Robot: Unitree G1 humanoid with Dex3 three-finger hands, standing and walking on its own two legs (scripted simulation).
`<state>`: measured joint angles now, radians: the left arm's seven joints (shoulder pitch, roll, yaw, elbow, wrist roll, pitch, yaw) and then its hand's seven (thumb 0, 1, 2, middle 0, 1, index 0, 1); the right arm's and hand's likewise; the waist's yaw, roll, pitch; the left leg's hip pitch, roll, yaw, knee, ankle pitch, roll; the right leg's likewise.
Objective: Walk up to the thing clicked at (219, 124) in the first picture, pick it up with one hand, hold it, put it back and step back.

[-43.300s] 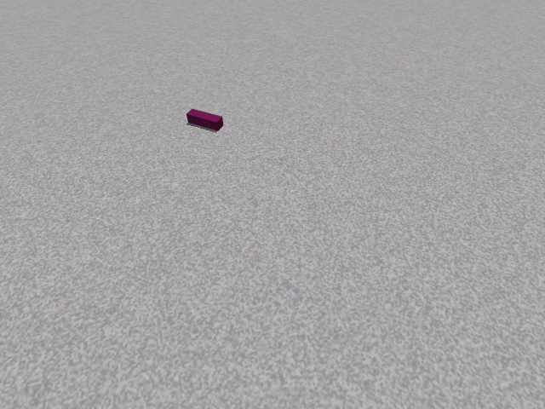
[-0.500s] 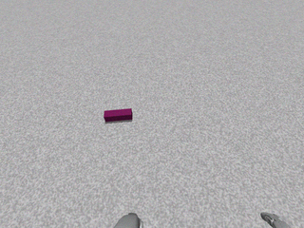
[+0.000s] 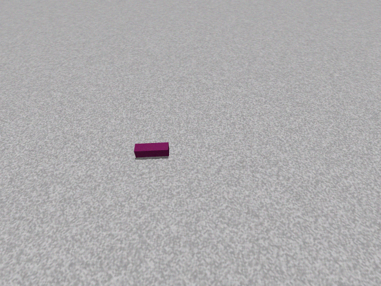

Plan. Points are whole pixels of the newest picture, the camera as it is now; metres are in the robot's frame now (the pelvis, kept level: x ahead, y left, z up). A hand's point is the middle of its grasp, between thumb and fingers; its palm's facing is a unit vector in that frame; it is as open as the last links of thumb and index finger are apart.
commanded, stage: step back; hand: left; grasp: from above
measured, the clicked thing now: (152, 149) +1.07 +0.28 -0.73
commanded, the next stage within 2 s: stand in 0.52 s
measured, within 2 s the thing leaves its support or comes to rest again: neither
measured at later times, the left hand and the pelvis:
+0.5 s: hand out of the picture +0.12 +0.29 -0.14, palm faces +0.04 -0.93 -0.37, open 7.4 cm; pelvis +0.04 +0.02 +0.01, yaw +2 degrees
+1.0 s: hand out of the picture +0.12 +0.26 -0.14, palm faces -0.01 -0.94 -0.34, open 7.4 cm; pelvis +0.04 +0.01 +0.02, yaw +1 degrees
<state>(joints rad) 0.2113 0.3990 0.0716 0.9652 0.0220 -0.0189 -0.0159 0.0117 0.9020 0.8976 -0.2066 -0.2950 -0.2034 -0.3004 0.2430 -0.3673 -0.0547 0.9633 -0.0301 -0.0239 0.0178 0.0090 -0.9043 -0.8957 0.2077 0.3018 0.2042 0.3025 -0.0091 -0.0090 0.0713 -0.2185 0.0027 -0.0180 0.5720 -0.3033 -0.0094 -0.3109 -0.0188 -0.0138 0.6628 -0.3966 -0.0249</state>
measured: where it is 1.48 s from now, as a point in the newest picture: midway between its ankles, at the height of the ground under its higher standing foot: outside the picture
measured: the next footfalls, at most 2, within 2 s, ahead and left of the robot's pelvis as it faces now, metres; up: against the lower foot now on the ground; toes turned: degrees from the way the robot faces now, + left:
left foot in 0.28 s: +0.08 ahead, +0.15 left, +0.00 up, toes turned +1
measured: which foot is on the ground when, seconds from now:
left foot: down 0.00-0.04, up 0.06-0.26, down 0.28-1.00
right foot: down 0.00-1.00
